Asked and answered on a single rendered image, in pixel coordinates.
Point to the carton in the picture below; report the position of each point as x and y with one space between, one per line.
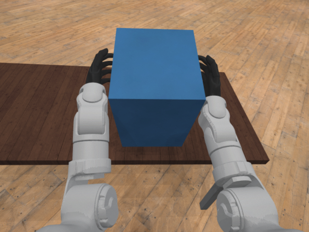
156 88

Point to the table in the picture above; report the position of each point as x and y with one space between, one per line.
37 109

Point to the robot right hand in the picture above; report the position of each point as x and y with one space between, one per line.
211 77

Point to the robot right upper arm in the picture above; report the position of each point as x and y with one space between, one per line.
247 209

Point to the robot right forearm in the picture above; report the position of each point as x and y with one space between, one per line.
230 168

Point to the robot left hand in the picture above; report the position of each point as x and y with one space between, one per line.
95 72

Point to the robot left forearm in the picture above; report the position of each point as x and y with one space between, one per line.
90 158

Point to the robot left upper arm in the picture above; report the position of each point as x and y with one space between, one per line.
87 208

